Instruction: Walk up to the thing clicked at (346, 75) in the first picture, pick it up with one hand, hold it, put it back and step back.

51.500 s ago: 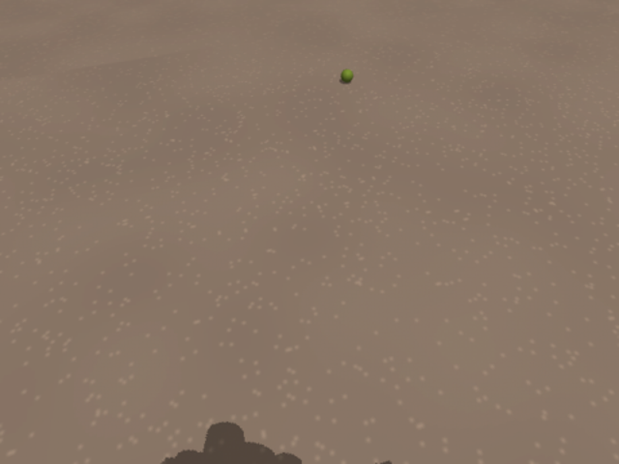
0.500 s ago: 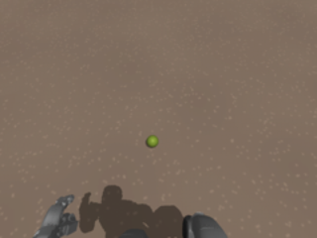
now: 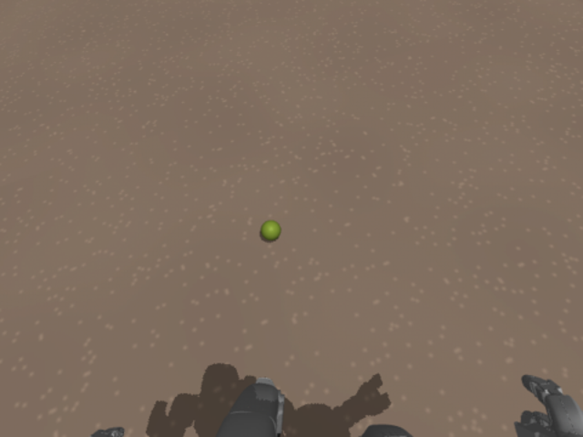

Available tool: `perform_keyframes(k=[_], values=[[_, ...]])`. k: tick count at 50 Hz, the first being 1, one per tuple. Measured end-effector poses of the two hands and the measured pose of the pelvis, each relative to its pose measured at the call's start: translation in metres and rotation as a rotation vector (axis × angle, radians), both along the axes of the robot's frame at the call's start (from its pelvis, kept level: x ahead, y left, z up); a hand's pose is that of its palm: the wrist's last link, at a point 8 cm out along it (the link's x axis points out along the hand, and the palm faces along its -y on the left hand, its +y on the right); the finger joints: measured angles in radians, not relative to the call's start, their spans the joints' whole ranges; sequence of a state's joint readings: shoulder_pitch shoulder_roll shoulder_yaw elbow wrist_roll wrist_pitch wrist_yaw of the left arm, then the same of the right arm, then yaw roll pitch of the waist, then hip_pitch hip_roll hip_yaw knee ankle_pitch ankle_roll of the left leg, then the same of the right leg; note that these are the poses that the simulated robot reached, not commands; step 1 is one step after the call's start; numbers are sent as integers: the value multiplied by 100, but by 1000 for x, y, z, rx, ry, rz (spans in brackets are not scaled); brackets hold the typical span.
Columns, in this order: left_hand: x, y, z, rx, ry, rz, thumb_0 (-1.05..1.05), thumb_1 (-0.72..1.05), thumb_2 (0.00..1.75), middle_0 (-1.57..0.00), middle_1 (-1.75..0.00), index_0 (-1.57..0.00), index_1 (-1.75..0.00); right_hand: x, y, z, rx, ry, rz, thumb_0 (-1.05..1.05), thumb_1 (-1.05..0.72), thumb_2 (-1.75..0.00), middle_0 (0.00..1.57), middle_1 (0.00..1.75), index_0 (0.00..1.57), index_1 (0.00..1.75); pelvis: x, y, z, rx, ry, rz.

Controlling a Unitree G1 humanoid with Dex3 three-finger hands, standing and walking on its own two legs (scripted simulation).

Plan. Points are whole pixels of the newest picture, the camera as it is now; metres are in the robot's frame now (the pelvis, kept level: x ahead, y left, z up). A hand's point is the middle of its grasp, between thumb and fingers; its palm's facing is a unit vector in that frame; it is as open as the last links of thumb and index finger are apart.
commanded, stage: step back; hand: left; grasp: from above
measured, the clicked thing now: (270, 230) +0.84 +0.19 -0.71
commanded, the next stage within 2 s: stand in 1.52 s
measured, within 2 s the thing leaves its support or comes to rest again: neither
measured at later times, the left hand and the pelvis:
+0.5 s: hand out of the picture -0.06 +0.24 -0.14, palm faces +0.07 -0.94 -0.33, open 7.4 cm; pelvis -0.16 -0.03 +0.01, yaw +4 degrees
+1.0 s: hand out of the picture -0.20 +0.25 -0.14, palm faces +0.09 -0.91 -0.41, open 7.4 cm; pelvis -0.21 -0.04 +0.01, yaw +4 degrees
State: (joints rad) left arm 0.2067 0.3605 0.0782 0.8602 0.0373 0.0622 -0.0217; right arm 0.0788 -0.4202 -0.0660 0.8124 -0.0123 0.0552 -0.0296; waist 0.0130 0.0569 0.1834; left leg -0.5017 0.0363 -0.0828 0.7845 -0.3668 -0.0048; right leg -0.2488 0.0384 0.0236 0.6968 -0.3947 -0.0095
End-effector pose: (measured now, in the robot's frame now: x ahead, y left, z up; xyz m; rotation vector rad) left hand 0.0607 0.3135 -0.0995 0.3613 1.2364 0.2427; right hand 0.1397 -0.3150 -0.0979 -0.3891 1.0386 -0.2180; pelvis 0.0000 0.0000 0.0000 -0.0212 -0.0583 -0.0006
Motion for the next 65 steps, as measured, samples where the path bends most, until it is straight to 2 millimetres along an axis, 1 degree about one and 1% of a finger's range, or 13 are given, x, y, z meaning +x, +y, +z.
perform_keyframes(k=[4, 8, 14, 17, 21, 27, 31, 35, 39, 45, 53, 59, 65], values=[[-30, -10, 18, 13, -4, 19, 1, 90, 90, -21, -30, -21, -30, -45, -7, 1, 23, 65, -18, 1, -90, -90, 20, 30, 20, 30, -20, -7, 13, 65, 16, -3], [-39, -11, 24, 35, -54, 15, 1, 90, 90, -21, -30, -21, -30, -92, -11, -2, 15, 134, -13, 1, -90, -90, 20, 30, 20, 30, -44, -11, 15, 59, 38, 29], [-45, -4, 10, 33, -185, 10, 1, 90, 90, -21, -30, -21, -30, -151, -6, -10, -20, 219, 34, 1, -90, -90, 20, 30, 20, 30, -91, -12, 0, 29, 32, 108], [-61, -7, -1, 1, -202, 26, 1, 90, 90, -21, -30, -20, -30, -175, 2, -6, -16, 224, 41, 1, -90, -90, 20, 30, 20, 30, -116, -15, 0, 78, 1, 93], [-95, -22, -1, -50, -159, 38, 1, 90, 90, -21, -30, -20, -30, -192, -2, 10, -29, 184, 53, 1, -90, -90, 21, 30, 20, 30, -140, -20, 10, 11, 5, 102], [-160, -36, -5, -57, -97, 37, 1, 90, 90, -21, -30, -20, -30, -195, -24, 26, -42, 57, 64, 1, -90, -90, 21, 30, 20, 30, -176, -37, 12, 10, 30, 53], [-205, -49, -10, -23, -37, 26, 1, 90, 90, -21, -30, -20, -30, -202, -48, 18, -23, -13, 56, 1, -90, -90, 21, 30, 20, 30, -198, -53, 2, 9, 17, 12], [-250, -63, 0, -7, -1, 56, 1, 90, 90, -21, -30, -20, -30, -227, -60, 10, 5, 16, 22, 1, -90, -90, 20, 30, 20, 30, -208, -62, 7, 2, 1, 18], [-274, -63, 12, 11, 22, 89, 1, 90, 90, -21, -30, -21, -30, -253, -63, 3, 38, 79, 5, 1, -90, -90, 20, 30, 20, 30, -212, -61, 14, 22, 5, 29], [-280, -42, 14, 29, -5, 119, 1, 89, 90, -21, -30, -21, -30, -276, -48, -9, 46, 202, 35, 1, -90, -90, 20, 30, 20, 30, -214, -51, 11, 10, 20, 84], [-255, -22, 5, 6, 2, 95, 1, 90, 90, -21, -30, -20, -30, -272, -17, 4, 65, 144, 22, 1, -90, -90, 20, 30, 20, 30, -210, -35, 15, 24, 6, 74], [-217, -28, 9, -10, -63, 50, 1, 90, 90, -21, -30, -20, -30, -266, -26, 11, 49, 131, 0, 1, -90, -90, 21, 30, 20, 30, -199, -41, 18, 23, 5, 65], [-193, -48, 4, 5, -104, 56, 1, 90, 90, -21, -30, -20, -30, -245, -42, -6, 46, 144, -14, 1, -90, -90, 20, 30, 20, 30, -186, -53, 7, 1, -4, 75]])
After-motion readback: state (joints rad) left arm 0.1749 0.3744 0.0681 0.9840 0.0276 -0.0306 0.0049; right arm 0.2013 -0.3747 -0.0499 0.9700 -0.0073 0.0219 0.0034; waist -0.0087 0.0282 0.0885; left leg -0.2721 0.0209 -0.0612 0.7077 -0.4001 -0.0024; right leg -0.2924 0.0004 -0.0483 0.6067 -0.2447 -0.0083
